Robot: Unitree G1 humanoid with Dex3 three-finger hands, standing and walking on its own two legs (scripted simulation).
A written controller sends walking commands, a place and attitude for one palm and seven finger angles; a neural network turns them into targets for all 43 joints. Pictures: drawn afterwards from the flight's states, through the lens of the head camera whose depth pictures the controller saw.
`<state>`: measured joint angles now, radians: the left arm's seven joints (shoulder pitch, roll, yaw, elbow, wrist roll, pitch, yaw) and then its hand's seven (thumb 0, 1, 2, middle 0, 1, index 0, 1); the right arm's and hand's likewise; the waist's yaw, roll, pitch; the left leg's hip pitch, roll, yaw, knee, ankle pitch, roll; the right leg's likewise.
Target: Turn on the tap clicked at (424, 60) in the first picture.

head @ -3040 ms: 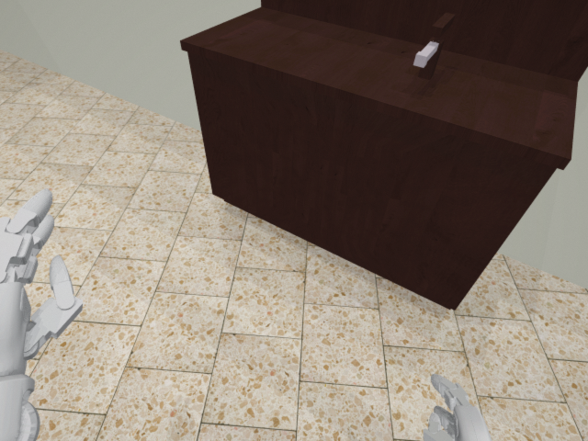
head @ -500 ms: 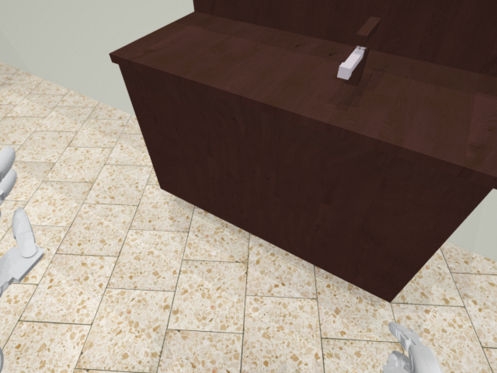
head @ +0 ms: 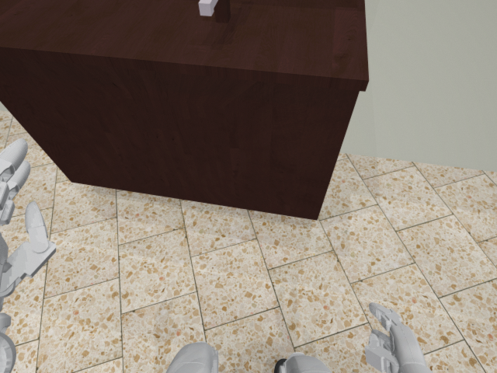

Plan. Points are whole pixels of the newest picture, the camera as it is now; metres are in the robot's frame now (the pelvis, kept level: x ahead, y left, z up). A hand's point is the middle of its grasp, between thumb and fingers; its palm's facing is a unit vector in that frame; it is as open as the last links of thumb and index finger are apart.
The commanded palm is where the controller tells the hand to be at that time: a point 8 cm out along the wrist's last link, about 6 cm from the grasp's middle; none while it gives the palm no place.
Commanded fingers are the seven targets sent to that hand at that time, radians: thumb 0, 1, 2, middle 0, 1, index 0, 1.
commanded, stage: turn to face it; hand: left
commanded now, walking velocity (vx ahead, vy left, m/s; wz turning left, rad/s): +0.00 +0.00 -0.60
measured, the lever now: (206, 7) +0.86 +0.13 +0.13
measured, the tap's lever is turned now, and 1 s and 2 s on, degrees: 0 0 0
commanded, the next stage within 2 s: take the last steps up to it in 0.86 s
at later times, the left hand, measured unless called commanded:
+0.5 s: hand (161, 259) +0.22 +0.10 +0.18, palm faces +0.12 -0.88 -0.46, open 7.4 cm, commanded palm +0.16 +0.17 +0.19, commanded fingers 0.00 0.90 0.90 -0.20 -0.30 -0.20 -0.30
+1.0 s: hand (182, 296) +0.18 +0.07 +0.18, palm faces +0.01 -0.91 -0.40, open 7.4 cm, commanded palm +0.16 +0.12 +0.19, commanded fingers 0.00 0.90 0.90 -0.20 -0.30 -0.20 -0.30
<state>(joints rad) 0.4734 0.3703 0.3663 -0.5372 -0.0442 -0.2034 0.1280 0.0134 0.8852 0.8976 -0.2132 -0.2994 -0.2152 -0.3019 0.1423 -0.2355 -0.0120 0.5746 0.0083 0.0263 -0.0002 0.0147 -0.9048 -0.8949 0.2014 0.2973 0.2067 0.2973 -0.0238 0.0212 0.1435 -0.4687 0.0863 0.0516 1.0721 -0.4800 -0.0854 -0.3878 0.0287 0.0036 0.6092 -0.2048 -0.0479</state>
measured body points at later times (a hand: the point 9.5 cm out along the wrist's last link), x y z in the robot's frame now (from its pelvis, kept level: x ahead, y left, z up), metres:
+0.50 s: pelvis -0.07 -0.05 -0.01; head -0.04 -0.08 +0.44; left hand +0.20 +0.14 +0.20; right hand +0.04 -0.28 -0.11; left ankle +0.01 +0.12 -0.72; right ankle -0.08 -0.15 -0.73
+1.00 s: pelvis -0.11 -0.06 +0.01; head -0.11 -0.05 +0.46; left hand +0.17 +0.12 +0.20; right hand -0.06 -0.35 -0.06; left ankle -0.06 +0.06 -0.73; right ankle -0.12 -0.15 -0.71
